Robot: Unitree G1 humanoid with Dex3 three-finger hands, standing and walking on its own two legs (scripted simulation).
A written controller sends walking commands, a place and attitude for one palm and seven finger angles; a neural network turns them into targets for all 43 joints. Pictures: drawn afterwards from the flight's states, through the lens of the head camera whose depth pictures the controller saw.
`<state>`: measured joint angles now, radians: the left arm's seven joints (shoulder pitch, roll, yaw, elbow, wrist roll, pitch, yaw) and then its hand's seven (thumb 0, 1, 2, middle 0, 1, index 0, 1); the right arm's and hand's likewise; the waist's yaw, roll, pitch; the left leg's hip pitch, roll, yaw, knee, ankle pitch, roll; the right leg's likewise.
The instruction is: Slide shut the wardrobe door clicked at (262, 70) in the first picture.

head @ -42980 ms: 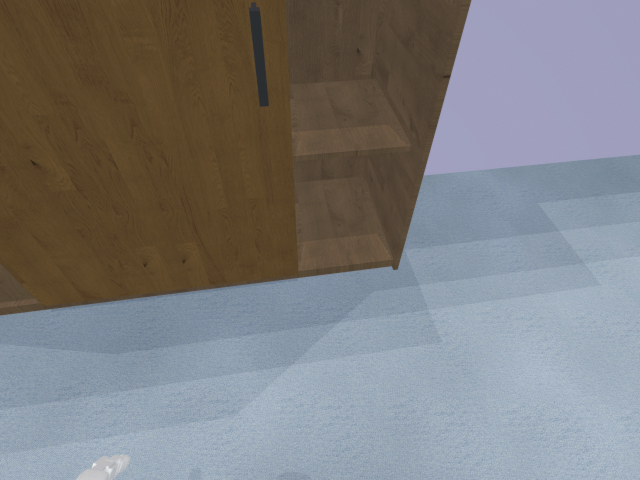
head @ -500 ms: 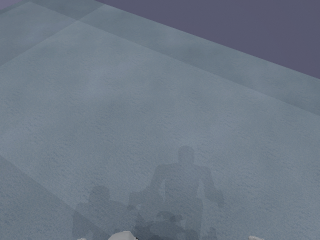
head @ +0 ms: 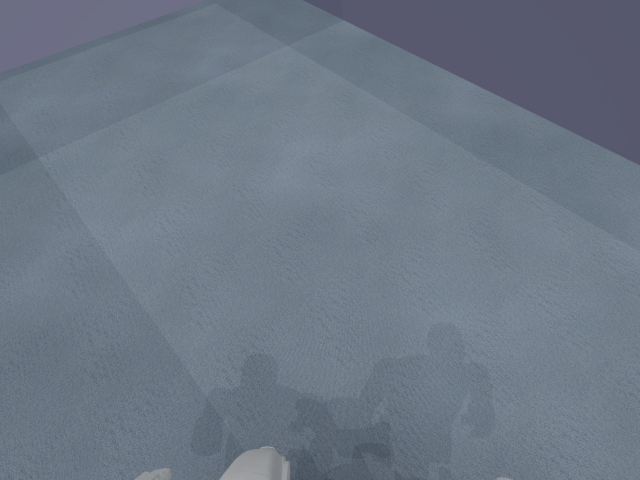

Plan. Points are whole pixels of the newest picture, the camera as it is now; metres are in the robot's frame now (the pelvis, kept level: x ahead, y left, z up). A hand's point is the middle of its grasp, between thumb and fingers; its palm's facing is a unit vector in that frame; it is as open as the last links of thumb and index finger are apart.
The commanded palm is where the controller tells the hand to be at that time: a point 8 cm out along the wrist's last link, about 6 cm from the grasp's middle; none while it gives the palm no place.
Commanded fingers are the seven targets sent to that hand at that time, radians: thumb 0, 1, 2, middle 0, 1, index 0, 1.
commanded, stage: turn to face it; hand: left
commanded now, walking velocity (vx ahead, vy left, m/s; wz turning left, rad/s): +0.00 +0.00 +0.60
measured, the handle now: out of the picture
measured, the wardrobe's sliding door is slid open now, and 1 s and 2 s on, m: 0.00 0.00 0.00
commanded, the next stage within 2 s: none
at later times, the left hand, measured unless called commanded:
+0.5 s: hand out of the picture +0.07 +0.24 -0.15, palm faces +0.31 -0.90 -0.31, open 7.4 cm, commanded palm none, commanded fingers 0.00 0.90 0.90 -0.20 -0.30 -0.20 -0.30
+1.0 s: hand out of the picture -0.06 +0.21 -0.17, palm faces +0.61 -0.74 -0.27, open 7.4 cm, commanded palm none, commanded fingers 0.00 0.90 0.90 -0.20 -0.30 -0.20 -0.30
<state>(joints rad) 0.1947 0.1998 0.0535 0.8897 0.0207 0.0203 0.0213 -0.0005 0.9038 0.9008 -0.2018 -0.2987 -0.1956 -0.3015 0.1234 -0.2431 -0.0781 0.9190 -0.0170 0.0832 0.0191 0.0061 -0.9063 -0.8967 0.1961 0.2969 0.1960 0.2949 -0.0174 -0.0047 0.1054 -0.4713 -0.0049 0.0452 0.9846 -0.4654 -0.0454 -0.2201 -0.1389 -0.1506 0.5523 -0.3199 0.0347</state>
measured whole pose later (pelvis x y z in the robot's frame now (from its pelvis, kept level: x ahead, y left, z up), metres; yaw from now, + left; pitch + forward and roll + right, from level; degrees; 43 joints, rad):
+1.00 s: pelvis +0.00 -0.02 -0.01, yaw +37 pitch +0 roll -1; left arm 0.17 0.25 0.08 0.91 0.01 0.07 0.01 0.00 0.91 0.90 -0.20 -0.30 -0.19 -0.30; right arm 0.13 -0.25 -0.06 0.91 -0.03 0.05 0.00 0.00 -0.90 -0.90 0.20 0.30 0.20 0.30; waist -0.01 0.01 0.11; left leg -0.35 -0.01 -0.03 0.58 -0.23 0.01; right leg -0.40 -0.08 -0.07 0.92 -0.50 0.07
